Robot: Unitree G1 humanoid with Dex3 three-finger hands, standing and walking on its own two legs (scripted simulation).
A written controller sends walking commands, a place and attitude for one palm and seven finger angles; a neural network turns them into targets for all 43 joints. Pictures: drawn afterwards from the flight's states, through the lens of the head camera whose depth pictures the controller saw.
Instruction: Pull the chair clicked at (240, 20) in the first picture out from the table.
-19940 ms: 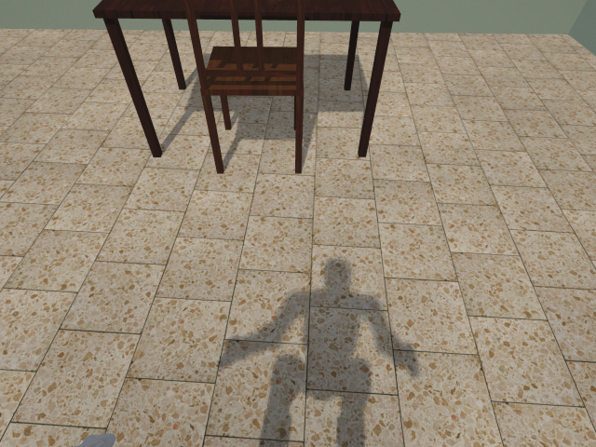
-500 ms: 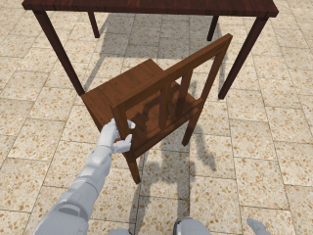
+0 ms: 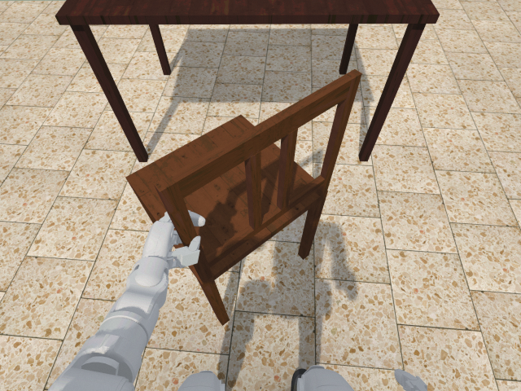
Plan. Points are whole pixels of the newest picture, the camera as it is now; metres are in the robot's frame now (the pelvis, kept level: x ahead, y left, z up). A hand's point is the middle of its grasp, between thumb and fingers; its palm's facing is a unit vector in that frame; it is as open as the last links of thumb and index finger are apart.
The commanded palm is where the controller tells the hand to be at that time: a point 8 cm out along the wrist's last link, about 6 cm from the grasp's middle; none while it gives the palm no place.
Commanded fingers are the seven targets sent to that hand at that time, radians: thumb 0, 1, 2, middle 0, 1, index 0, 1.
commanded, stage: stop walking, hand still on the chair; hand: left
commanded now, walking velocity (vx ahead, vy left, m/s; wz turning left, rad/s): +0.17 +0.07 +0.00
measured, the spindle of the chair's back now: (254, 194) +0.48 +0.03 -0.07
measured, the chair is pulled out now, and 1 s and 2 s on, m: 0.56 0.59 0.59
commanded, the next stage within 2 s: open the thumb and straighten the fingers in 0.92 s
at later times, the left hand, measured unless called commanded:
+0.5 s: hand (185, 266) +0.31 +0.14 -0.05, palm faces -0.08 -0.97 -0.23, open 5.8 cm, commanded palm +0.30 +0.19 -0.02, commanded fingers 0.00 0.90 0.90 -0.50 -1.45 -0.50 -1.45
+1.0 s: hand (185, 265) +0.31 +0.14 -0.05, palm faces -0.05 -0.98 -0.22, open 5.9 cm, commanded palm +0.29 +0.20 -0.03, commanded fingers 0.00 0.90 0.90 -0.50 -1.45 -0.50 -1.45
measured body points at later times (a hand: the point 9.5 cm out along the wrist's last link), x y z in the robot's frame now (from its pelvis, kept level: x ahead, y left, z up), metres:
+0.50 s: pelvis +0.03 +0.02 +0.01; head +0.06 +0.01 +0.46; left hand +0.31 +0.19 -0.03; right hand +0.13 -0.23 -0.11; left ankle +0.04 +0.16 -0.72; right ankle +0.08 -0.12 -0.72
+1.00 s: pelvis +0.06 +0.01 +0.02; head +0.08 +0.01 +0.47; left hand +0.31 +0.19 -0.03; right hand +0.21 -0.24 -0.09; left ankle +0.04 +0.16 -0.72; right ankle +0.08 -0.12 -0.72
